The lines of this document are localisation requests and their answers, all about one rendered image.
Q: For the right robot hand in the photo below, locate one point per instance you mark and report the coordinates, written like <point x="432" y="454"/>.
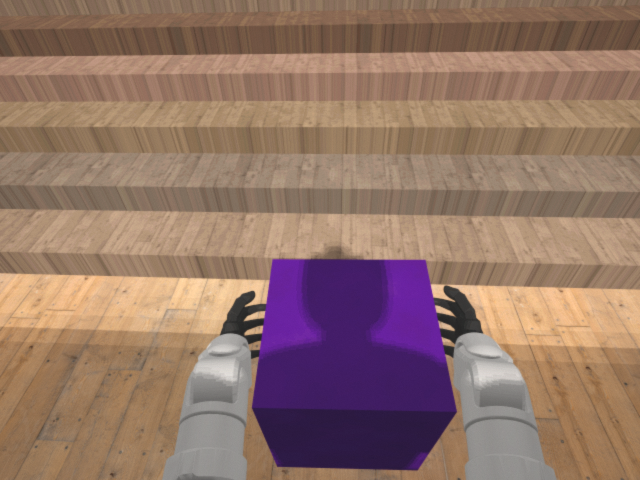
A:
<point x="465" y="320"/>

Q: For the left robot hand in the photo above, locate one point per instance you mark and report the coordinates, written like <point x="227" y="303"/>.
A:
<point x="235" y="319"/>

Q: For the carton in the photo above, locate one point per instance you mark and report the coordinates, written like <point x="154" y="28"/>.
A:
<point x="352" y="371"/>

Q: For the robot left forearm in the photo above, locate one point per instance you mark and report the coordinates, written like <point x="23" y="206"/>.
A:
<point x="213" y="418"/>

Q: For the robot right forearm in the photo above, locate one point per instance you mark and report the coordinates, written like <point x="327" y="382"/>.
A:
<point x="498" y="418"/>

